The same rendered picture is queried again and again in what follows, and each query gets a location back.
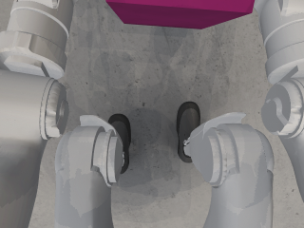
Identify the robot left upper arm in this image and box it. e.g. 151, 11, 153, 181
0, 69, 69, 228

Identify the left robot thigh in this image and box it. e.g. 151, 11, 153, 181
54, 125, 123, 228

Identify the left robot forearm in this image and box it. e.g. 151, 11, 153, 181
0, 0, 78, 80

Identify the carton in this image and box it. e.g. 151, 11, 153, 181
105, 0, 255, 29

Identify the right robot forearm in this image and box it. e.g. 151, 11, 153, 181
254, 0, 304, 85

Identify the robot right foot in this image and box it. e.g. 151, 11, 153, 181
176, 102, 200, 163

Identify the robot right upper arm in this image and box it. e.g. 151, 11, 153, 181
260, 77, 304, 202

